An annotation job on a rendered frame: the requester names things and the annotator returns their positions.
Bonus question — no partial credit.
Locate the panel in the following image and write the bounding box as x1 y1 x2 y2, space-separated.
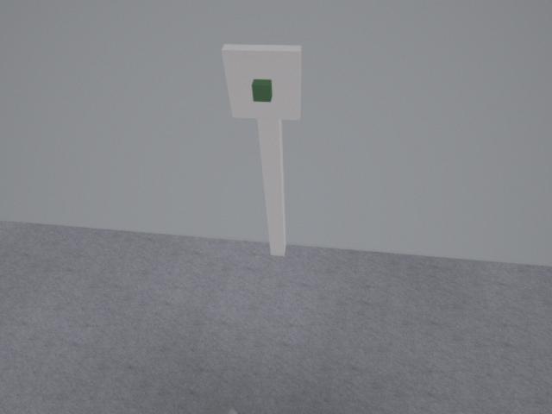
222 44 301 256

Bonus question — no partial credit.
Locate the button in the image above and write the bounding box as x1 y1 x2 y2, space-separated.
252 79 273 102

